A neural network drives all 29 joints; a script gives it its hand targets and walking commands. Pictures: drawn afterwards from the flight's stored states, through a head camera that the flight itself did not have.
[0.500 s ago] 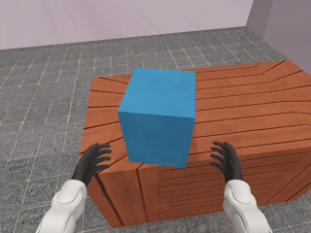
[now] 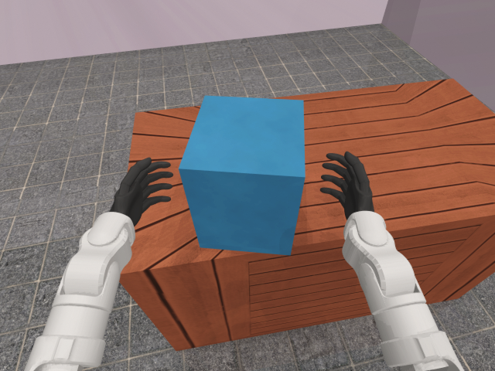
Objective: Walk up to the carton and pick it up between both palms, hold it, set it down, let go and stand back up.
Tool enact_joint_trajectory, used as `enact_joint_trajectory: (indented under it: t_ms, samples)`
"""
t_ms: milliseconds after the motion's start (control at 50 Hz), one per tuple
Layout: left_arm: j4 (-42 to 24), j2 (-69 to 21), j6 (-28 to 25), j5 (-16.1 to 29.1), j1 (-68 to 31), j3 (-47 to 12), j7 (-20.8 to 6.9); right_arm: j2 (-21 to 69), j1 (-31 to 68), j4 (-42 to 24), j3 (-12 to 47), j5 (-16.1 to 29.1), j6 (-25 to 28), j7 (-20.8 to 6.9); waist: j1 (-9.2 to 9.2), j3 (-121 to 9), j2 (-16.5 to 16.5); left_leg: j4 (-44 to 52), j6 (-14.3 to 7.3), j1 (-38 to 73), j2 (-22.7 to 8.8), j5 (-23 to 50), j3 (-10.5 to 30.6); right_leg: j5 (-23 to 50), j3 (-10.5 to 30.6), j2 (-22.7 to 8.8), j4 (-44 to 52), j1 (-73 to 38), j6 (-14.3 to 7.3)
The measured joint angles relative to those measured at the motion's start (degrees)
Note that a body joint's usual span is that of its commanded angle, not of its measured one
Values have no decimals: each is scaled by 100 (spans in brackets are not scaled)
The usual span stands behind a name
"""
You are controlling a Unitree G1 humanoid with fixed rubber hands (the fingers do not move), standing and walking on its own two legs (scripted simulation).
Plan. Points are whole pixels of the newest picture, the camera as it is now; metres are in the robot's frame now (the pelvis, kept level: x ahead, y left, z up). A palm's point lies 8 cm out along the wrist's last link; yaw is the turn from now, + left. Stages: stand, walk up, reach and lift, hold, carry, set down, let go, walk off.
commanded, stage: reach and lift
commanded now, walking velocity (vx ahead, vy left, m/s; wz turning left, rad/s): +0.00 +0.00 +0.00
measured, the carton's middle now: (248, 177) +0.48 +0.00 +0.01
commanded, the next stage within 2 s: none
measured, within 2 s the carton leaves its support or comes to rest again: neither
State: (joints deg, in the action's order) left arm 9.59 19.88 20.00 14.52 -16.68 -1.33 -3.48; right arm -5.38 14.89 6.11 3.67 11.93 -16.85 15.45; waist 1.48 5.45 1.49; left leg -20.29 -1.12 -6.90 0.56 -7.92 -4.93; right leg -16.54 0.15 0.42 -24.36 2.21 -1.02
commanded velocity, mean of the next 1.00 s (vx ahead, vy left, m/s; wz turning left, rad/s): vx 0.00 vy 0.00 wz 0.00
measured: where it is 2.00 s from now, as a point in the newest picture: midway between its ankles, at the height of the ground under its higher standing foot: outside the picture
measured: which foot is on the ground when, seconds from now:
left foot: down 0.00-1.00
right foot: down 0.00-1.00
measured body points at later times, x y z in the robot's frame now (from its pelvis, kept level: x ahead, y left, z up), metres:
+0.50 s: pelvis +0.00 +0.00 +0.00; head +0.02 +0.00 +0.45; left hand +0.42 +0.18 +0.14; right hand +0.39 -0.17 +0.14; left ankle +0.04 +0.11 -0.74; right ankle -0.03 -0.10 -0.74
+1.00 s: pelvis +0.00 +0.01 +0.00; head +0.03 +0.02 +0.45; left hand +0.49 +0.17 +0.18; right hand +0.45 -0.18 +0.19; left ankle +0.04 +0.11 -0.74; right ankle -0.03 -0.10 -0.74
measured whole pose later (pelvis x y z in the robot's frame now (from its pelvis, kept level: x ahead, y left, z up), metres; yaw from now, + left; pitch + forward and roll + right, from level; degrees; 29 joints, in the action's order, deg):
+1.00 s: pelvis +0.00 +0.01 +0.00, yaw +0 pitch +7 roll +0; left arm 57.7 20.6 16.1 14.5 -59.8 0.2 1.9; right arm -11.6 59.7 52.1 0.3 16.7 -16.2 13.7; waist 6.0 -5.1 0.0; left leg -23.8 -1.1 -22.6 -0.5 -8.1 -4.9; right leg -14.8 0.1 1.2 -24.3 16.3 -0.7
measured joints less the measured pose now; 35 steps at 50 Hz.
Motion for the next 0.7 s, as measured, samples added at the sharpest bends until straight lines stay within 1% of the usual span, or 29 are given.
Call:
enact_joint_trajectory:
  t_ms: [60, 100, 180, 260, 320, 420, 540, 640, 700]
  samples:
    - [545, 0, 123, 0, -467, 15, 6, -46, 397, 370, -23, 0, -122, 0, 53, 41, 0, -7, 0, -11, 0, 0, 0, 3, 0, 0, 0, 8, 0]
    - [725, -3, 197, 0, -637, 28, 43, -84, 568, 542, -38, -1, -161, 1, 79, 53, 0, -6, 0, -41, 0, 0, 0, 3, 0, 0, 2, 37, 0]
    - [746, -30, 210, 1, -761, 74, 114, -162, 718, 601, -72, 41, -114, 6, 100, 54, -1, -1, 0, -125, 0, 0, 0, 2, 0, 0, 6, 122, 0]
    - [747, -36, 211, 2, -858, 114, 127, -241, 896, 634, -73, 139, -18, 12, 122, 18, -2, 3, 0, -202, 0, 0, 0, 1, 0, 0, 6, 200, 0]
    - [788, -36, 213, 2, -958, 127, 132, -304, 1104, 793, -72, 203, -1, 13, 138, -49, -4, 1, 0, -262, 0, 0, 0, 2, 0, 0, 6, 260, 0]
    - [1081, -14, 228, 1, -1314, 148, 133, -352, 1520, 1215, -72, 297, -57, 13, 147, -150, -8, -14, 0, -319, -1, 0, 0, 8, 0, 0, 6, 309, 0]
    - [1839, 91, 226, 0, -2014, 149, 159, -360, 2154, 1846, -72, 304, -160, 14, 238, -324, -23, -71, 0, -482, -5, 0, 0, 41, 0, 1, 7, 446, 5]
    - [2694, 96, 181, -1, -2671, 149, 259, -384, 2821, 2647, -127, 304, -170, 0, 339, -521, -42, -135, 0, -716, -10, 0, 0, 79, 0, 3, 7, 651, 15]
    - [3170, 88, 83, -1, -3017, 150, 315, -414, 3152, 3013, -182, 303, -145, -13, 391, -618, -43, -170, 0, -858, -13, 0, 0, 97, 0, 3, 7, 776, 23]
